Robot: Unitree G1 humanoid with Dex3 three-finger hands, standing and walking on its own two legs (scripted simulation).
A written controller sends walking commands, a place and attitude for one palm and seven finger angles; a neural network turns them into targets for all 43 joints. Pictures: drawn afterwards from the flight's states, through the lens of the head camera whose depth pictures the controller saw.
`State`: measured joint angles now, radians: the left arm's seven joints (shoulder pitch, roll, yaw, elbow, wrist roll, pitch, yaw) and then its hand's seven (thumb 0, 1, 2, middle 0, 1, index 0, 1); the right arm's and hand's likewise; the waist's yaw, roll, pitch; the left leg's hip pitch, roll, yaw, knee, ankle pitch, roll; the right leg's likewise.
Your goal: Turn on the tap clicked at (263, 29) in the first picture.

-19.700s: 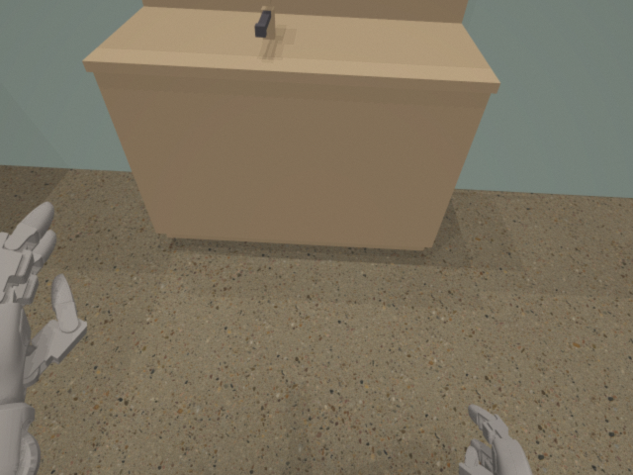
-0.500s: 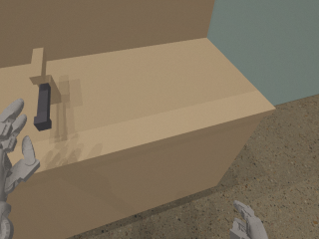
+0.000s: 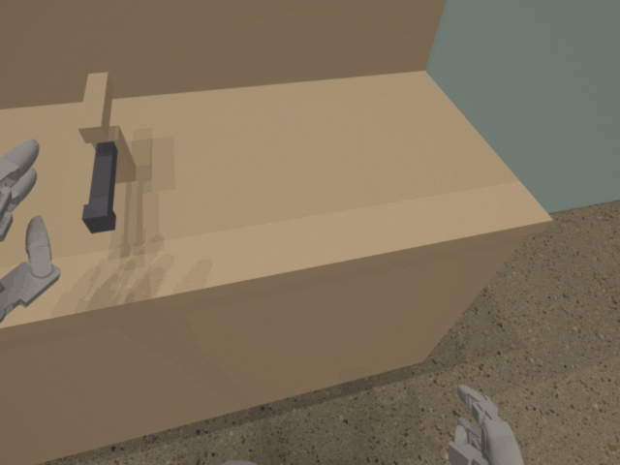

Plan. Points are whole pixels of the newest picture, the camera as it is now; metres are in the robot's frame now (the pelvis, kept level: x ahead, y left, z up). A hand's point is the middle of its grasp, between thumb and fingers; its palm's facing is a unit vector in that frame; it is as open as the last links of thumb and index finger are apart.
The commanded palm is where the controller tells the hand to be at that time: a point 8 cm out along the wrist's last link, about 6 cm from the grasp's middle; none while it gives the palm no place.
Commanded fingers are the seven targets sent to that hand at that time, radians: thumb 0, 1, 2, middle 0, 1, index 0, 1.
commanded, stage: come to a stop and stand still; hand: left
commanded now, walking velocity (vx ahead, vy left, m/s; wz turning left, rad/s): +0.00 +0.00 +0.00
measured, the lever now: (99, 217) +0.35 +0.32 +0.10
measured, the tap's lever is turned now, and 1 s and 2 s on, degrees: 0 0 0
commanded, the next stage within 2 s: look again from close up in 1.10 s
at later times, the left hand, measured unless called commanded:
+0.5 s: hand out of the picture +0.15 +0.32 +0.17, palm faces +0.43 -0.86 -0.27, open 7.4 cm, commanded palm +0.10 +0.34 +0.18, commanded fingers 0.00 0.90 0.90 -0.20 -0.30 -0.20 -0.30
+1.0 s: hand out of the picture +0.10 +0.35 +0.17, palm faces +0.45 -0.83 -0.32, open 7.4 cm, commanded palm +0.04 +0.38 +0.18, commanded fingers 0.00 0.90 0.90 -0.20 -0.30 -0.20 -0.30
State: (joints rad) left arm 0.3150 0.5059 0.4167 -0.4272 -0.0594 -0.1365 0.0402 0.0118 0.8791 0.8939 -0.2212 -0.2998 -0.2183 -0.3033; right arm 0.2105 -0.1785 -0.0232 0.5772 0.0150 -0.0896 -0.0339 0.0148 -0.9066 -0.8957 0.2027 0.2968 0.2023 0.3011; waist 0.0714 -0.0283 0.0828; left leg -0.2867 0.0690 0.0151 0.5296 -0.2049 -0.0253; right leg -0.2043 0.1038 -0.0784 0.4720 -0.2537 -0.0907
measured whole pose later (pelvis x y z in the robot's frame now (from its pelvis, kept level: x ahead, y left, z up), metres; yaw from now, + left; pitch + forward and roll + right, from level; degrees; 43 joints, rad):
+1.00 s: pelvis -0.11 +0.09 +0.00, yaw +2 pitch -5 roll -2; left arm 0.34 0.32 0.33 -0.42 0.00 -0.16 0.10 0.01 0.89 0.90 -0.21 -0.30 -0.21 -0.30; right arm 0.23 -0.19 0.00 0.60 0.00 -0.12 -0.01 0.02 -0.90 -0.90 0.20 0.30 0.20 0.30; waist 0.04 -0.01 0.08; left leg -0.29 -0.04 0.05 0.52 -0.28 0.04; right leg -0.22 0.02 0.02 0.45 -0.22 -0.01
